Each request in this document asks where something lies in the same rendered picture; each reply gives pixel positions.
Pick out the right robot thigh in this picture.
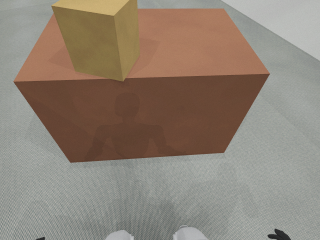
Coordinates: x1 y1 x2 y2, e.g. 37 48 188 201
173 227 208 240

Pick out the robot thigh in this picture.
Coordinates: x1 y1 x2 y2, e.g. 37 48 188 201
105 230 134 240
173 227 208 240

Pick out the right robot hand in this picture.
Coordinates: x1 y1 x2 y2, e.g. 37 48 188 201
267 228 291 240

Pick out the carton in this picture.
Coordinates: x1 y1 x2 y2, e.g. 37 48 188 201
51 0 140 82

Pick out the left robot thigh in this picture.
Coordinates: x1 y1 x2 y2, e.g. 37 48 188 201
105 230 134 240

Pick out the pedestal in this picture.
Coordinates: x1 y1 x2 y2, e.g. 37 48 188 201
13 8 270 163

